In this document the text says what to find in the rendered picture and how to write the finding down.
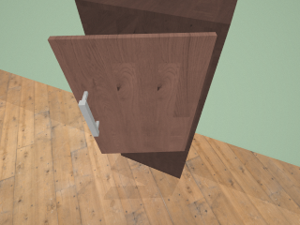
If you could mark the handle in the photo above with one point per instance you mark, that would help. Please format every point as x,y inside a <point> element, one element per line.
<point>88,116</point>

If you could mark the cupboard door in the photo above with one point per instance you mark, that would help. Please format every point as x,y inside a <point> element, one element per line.
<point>143,89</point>

